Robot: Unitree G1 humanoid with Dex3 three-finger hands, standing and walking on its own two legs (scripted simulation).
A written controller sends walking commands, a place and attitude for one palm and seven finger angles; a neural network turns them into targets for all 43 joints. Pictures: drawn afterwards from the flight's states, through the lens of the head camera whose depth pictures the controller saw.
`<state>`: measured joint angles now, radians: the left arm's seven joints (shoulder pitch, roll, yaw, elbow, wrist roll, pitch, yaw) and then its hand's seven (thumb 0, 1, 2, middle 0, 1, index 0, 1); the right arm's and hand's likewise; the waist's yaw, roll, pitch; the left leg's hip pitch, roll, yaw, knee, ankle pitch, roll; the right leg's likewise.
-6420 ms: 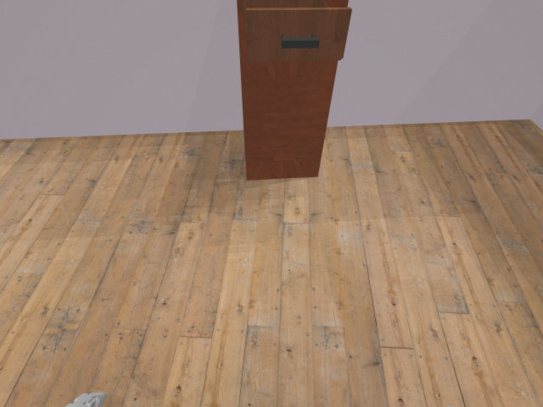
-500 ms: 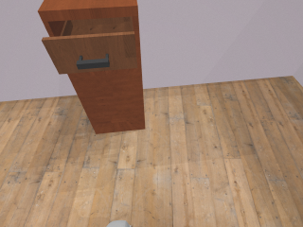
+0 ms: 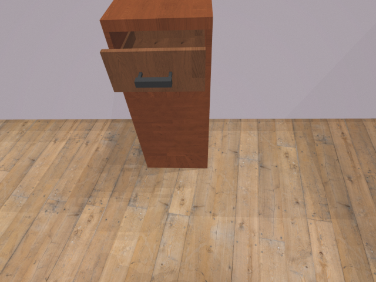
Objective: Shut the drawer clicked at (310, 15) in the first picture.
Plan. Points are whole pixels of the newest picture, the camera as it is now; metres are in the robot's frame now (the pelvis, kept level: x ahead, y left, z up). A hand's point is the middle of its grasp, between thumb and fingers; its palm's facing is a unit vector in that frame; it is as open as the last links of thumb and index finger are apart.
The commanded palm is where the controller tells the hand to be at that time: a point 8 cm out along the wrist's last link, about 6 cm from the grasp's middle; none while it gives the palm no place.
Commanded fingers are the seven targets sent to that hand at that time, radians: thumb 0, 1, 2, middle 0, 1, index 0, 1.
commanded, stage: take the last steps up to it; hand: left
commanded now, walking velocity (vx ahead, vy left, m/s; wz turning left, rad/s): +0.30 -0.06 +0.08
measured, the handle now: (154, 78) +0.71 +0.16 +0.03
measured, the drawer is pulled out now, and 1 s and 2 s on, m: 0.13 0.13 0.13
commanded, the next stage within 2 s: come to a stop and stand still in 0.84 s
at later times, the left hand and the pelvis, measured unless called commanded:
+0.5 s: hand out of the picture -0.05 +0.18 -0.17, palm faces +0.15 -0.98 -0.12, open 7.4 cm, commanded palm none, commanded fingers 0.00 0.90 0.90 -0.20 -0.30 -0.20 -0.30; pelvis +0.07 +0.03 +0.00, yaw +3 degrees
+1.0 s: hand (143, 212) +0.32 +0.16 -0.15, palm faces +0.06 -0.97 -0.22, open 7.3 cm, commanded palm none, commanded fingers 0.00 0.90 0.90 -0.20 -0.30 -0.20 -0.30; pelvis +0.23 -0.02 +0.00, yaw +3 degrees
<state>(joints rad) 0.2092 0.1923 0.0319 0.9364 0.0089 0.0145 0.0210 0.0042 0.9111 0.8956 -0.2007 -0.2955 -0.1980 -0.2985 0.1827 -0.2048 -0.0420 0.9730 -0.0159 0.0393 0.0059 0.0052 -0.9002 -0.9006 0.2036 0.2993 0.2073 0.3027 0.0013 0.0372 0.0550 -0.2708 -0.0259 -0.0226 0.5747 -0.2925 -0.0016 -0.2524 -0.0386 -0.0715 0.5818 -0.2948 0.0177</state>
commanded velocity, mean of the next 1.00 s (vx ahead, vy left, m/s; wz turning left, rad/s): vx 0.21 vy -0.04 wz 0.00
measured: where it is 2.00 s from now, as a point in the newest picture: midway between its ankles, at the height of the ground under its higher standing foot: outside the picture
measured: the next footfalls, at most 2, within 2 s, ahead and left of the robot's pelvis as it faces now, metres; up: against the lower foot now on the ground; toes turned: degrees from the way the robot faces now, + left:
left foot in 0.44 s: +0.11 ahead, +0.14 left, +0.00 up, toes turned +11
right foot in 0.88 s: +0.33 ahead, -0.12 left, +0.00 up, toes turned -6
